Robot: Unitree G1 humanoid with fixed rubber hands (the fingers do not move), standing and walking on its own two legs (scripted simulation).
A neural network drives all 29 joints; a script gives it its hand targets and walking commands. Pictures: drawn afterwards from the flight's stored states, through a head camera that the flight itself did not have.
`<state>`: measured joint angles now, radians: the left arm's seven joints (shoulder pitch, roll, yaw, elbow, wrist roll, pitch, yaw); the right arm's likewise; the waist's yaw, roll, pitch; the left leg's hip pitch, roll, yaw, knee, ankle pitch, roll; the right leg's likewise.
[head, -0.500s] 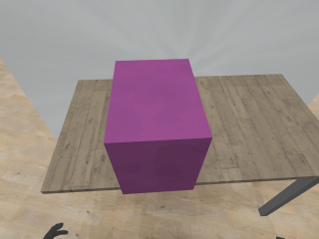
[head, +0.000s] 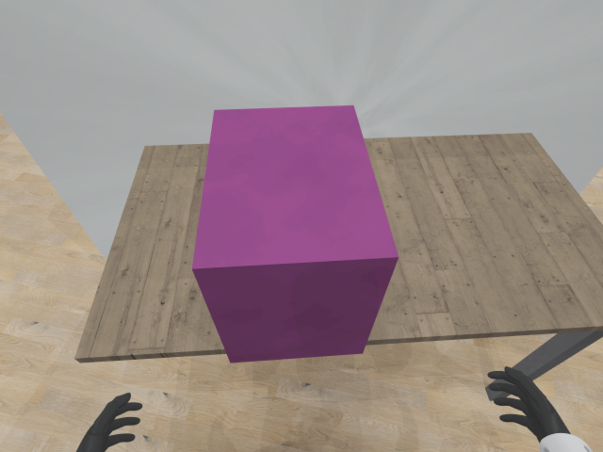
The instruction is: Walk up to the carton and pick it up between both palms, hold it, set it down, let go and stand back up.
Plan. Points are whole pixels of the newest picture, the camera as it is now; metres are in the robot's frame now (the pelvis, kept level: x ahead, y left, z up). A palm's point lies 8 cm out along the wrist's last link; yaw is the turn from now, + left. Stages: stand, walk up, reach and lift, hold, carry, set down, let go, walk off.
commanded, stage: reach and lift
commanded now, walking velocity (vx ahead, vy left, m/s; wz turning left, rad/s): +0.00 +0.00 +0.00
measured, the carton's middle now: (291, 236) +0.43 +0.03 +0.01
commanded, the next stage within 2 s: none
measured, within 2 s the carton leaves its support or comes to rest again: neither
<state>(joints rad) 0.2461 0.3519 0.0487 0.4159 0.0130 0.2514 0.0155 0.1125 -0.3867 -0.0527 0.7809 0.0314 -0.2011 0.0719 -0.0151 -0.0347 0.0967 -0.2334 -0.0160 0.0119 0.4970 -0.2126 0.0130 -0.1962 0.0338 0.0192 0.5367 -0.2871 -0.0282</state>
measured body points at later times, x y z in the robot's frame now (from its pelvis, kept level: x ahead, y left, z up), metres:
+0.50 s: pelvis -0.02 +0.03 +0.00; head -0.03 +0.05 +0.45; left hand +0.19 +0.28 -0.05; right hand +0.15 -0.24 -0.03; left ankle +0.04 +0.12 -0.74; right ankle +0.00 -0.10 -0.73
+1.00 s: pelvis +0.00 +0.01 +0.01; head +0.00 +0.02 +0.46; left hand +0.20 +0.23 -0.02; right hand +0.19 -0.24 +0.00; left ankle +0.04 +0.12 -0.74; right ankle -0.01 -0.09 -0.74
